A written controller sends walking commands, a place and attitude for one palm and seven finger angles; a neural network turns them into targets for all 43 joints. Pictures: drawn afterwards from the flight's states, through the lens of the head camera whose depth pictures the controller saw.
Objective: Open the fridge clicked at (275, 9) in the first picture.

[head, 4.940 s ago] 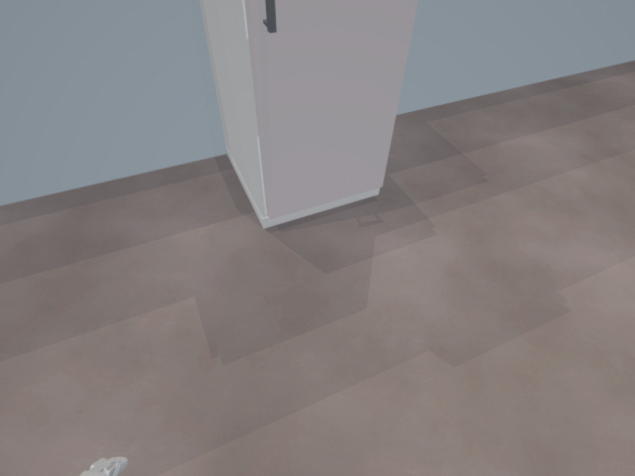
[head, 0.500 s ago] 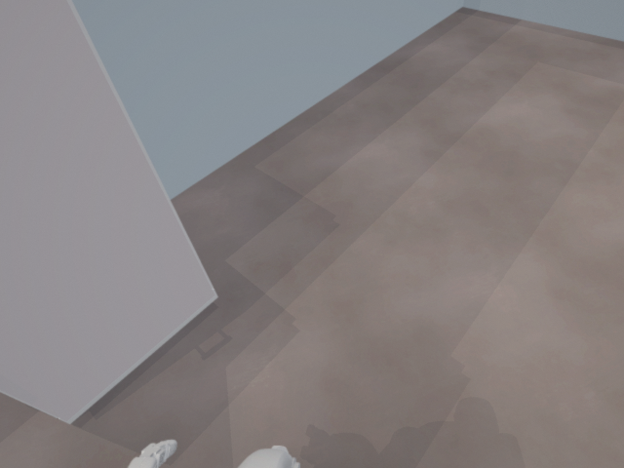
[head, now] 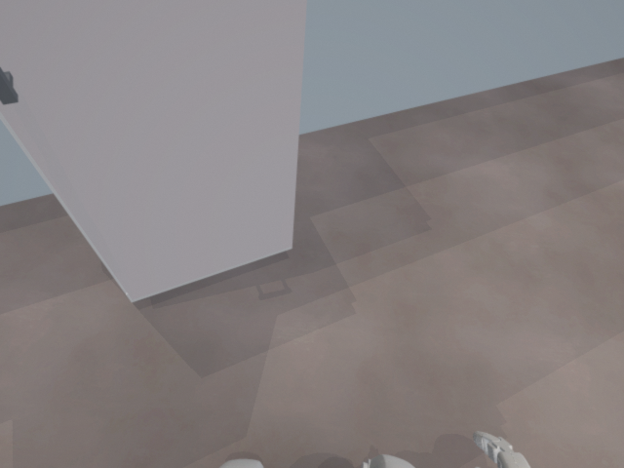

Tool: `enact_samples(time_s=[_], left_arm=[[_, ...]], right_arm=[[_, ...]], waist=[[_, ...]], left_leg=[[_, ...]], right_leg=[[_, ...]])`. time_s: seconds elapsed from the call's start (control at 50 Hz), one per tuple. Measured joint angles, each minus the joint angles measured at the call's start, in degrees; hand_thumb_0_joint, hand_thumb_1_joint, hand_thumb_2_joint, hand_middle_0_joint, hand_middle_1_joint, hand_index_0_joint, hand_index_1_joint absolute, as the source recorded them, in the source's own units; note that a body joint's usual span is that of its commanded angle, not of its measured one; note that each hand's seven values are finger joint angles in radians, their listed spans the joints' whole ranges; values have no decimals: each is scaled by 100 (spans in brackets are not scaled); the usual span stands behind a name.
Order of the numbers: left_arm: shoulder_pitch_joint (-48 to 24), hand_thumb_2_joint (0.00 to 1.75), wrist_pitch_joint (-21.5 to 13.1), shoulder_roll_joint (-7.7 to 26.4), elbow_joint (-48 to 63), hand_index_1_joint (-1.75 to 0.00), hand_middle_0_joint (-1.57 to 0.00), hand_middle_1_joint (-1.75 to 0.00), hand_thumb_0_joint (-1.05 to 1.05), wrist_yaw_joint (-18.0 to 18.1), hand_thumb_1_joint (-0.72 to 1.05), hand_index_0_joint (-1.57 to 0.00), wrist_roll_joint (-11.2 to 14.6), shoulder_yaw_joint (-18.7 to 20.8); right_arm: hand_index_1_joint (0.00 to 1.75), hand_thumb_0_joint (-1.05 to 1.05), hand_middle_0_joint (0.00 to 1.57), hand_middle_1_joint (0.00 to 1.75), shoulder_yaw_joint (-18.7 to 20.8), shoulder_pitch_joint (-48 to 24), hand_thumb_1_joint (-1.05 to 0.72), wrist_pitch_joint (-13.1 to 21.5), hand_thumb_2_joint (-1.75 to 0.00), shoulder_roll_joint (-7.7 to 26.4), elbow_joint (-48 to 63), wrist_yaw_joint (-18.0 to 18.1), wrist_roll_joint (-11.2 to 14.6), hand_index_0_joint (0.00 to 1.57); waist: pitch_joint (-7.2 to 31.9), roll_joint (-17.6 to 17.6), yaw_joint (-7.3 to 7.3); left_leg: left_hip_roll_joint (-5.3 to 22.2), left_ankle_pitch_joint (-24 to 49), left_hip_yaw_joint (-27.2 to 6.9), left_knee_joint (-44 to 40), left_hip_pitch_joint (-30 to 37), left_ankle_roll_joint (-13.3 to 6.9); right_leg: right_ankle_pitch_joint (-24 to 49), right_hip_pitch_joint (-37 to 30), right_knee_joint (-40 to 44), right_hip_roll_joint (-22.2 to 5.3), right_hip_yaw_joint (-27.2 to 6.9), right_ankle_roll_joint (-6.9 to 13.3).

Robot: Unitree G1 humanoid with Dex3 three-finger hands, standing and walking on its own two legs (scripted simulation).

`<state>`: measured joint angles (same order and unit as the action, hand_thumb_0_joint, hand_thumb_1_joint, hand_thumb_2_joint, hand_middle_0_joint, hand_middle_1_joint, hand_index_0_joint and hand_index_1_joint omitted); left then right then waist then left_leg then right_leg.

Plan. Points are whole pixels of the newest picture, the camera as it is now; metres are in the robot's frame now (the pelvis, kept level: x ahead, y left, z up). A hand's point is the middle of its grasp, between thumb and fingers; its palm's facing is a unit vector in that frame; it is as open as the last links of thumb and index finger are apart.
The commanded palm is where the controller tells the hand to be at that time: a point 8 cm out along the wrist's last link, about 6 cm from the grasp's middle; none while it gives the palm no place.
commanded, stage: turn to face it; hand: left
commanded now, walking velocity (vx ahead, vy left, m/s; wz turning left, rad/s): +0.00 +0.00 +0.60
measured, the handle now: out of the picture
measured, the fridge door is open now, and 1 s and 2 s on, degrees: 0 0 0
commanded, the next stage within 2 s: take the last steps up to it in 0.64 s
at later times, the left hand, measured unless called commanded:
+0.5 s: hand out of the picture +0.08 +0.18 -0.12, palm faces +0.26 -0.92 -0.30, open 7.4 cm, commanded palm none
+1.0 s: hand out of the picture -0.12 +0.20 -0.17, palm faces +0.47 -0.86 -0.20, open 7.4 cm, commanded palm none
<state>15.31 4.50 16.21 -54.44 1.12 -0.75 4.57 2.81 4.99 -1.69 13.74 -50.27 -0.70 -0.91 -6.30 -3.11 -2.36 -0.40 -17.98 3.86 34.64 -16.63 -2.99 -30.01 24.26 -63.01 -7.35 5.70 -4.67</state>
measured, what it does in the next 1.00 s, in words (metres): steps on the spot, turning left: right foot, then left foot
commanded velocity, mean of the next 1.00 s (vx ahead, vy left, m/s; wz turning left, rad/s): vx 0.08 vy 0.01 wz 0.33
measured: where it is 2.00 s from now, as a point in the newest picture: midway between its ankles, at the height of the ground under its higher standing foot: (263, 438)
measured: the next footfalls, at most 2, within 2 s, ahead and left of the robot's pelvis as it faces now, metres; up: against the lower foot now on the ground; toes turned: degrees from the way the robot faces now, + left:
right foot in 0.40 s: +0.06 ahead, -0.14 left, +0.00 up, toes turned +12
left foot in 0.82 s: -0.05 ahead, +0.10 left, +0.00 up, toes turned +28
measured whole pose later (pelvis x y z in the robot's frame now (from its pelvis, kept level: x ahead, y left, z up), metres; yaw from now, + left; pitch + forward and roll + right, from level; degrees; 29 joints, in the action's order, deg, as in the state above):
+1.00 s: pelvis -0.02 +0.02 +0.01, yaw +25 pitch -1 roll -1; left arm 17.9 2.5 14.8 -59.8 -0.4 -1.6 3.4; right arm 0.9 12.2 0.9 9.8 -55.5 0.7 -1.2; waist -2.3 -2.8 -1.9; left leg -0.5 -16.1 2.9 24.3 -7.2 -2.8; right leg -21.2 25.7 -61.4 -5.2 4.2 -2.1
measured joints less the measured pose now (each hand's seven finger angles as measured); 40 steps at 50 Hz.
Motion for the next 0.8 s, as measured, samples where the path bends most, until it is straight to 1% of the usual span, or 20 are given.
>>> enact_samples(time_s=[0.04,0.1,0.2,0.26,0.32,0.36,0.38,0.4,0.42,0.44,0.46,0.48,0.52,0.56,0.58,0.62,0.68,0.76,0.8], left_arm=[[-130,90,-27,0,60,-30,-19,-30,1,-29,91,-20,-5,6],[-332,90,-85,-19,197,-30,-19,-30,1,-46,91,-20,-5,-7],[-669,90,-117,-88,382,-30,-19,-30,1,-27,91,-20,2,-41],[-845,90,-126,-159,472,-30,-19,-30,1,-9,91,-20,21,-73],[-983,90,-162,-247,568,-30,-19,-30,1,4,91,-20,48,-125],[-1022,90,-213,-311,634,-30,-19,-30,1,10,91,-20,70,-168],[-1011,90,-256,-331,675,-30,-19,-30,1,11,91,-20,73,-192],[-992,90,-313,-368,696,-30,-20,-30,1,21,91,-20,55,-211],[-976,90,-350,-425,695,-30,-20,-30,1,30,91,-20,28,-236],[-937,90,-359,-467,697,-30,-20,-30,1,30,91,-20,13,-277],[-881,90,-361,-509,688,-30,-20,-30,1,33,91,-20,6,-303],[-817,90,-350,-547,671,-30,-20,-30,1,41,90,-20,4,-313],[-698,90,-326,-596,613,-30,-20,-30,1,50,90,-20,5,-320],[-590,90,-333,-619,547,-30,-20,-30,1,46,90,-20,2,-322],[-541,90,-342,-624,513,-30,-20,-30,1,46,90,-20,-3,-321],[-438,90,-358,-624,450,-30,-20,-30,1,45,90,-20,-21,-317],[-275,90,-372,-595,348,-30,-20,-30,1,29,90,-20,-57,-309],[-65,90,-353,-480,170,-30,-20,-30,1,11,90,-20,-92,-260],[50,90,-331,-394,46,-30,-20,-30,1,11,90,-20,-76,-220]], right_arm=[[29,1,20,30,-18,52,-91,-8,-90,-14,-19,34,-11,20],[29,1,20,30,-38,159,-91,-15,-90,-44,-64,44,-10,20],[29,1,20,30,-31,400,-91,-38,-90,-118,-140,28,-23,21],[29,1,20,30,1,555,-91,-63,-90,-136,-185,25,-42,21],[29,1,20,30,43,696,-90,-100,-90,-115,-236,30,-55,21],[29,1,20,30,77,781,-90,-134,-90,-79,-271,32,-49,21],[29,1,20,30,96,833,-90,-149,-90,-61,-284,31,-34,21],[29,1,20,30,119,870,-91,-160,-90,-24,-301,26,-8,21],[29,1,20,30,153,868,-91,-184,-90,20,-335,33,5,21],[29,1,20,30,185,883,-91,-214,-90,51,-352,40,-1,20],[29,1,20,30,211,907,-91,-245,-90,81,-369,36,-16,20],[29,1,20,30,233,926,-91,-276,-90,105,-389,25,-28,20],[29,1,20,30,257,946,-91,-309,-90,145,-425,-9,-47,20],[29,1,20,30,260,949,-91,-318,-90,164,-454,-31,-51,20],[29,1,20,30,257,943,-91,-321,-90,163,-473,-36,-48,20],[29,1,20,30,241,909,-91,-338,-90,151,-510,-36,-42,20],[29,1,20,30,203,774,-91,-360,-90,124,-553,-25,-24,20],[29,1,20,30,125,496,-91,-293,-90,64,-528,-1,19,20],[29,1,20,30,71,390,-91,-202,-90,28,-486,12,28,20]], waist=[[29,70,45],[73,144,111],[153,222,257],[183,293,365],[196,391,469],[218,466,506],[245,485,507],[261,547,494],[236,637,495],[229,675,515],[242,695,532],[259,694,533],[275,679,529],[273,644,524],[264,614,511],[243,540,460],[189,422,336],[100,260,155],[102,184,95]], left_leg=[[-41,170,-134,-249,81,-10],[-118,373,-323,-541,168,-49],[-248,541,-625,-732,177,-37],[-308,572,-804,-708,123,6],[-368,571,-992,-607,24,82],[-415,540,-1113,-476,-78,155],[-457,499,-1163,-360,-155,201],[-467,418,-1214,-171,-256,250],[-455,-35,-1213,221,-397,320],[-467,-489,-1121,788,-588,375],[-468,-715,-1016,1390,-779,415],[-438,-785,-899,1931,-933,450],[-288,-630,-699,2748,-1136,528],[-118,-445,-598,3129,-1200,603],[-39,-403,-568,3160,-1181,638],[95,-436,-513,2967,-1065,690],[209,-645,-424,2311,-773,711],[204,-794,-251,1194,-291,653],[160,-446,-137,407,62,604]], right_leg=[[318,208,-150,60,-175,-36],[629,336,15,111,-379,-82],[703,246,584,228,-569,-128],[602,60,1058,349,-604,-113],[572,-241,1713,504,-605,-59],[833,-543,2348,607,-572,-11],[1119,-762,2825,629,-545,14],[1311,-895,3124,656,-490,217],[1329,-902,3091,683,-417,390],[1289,-918,3038,650,-340,491],[1256,-968,3049,597,-261,539],[1249,-1035,3102,542,-198,554],[1286,-1167,3238,452,-88,548],[1320,-1260,3329,374,28,539],[1328,-1295,3357,335,83,534],[1331,-1333,3382,255,179,522],[1319,-1318,3350,143,279,481],[1279,-1197,3195,14,376,370],[1209,-1115,3034,-43,430,276]])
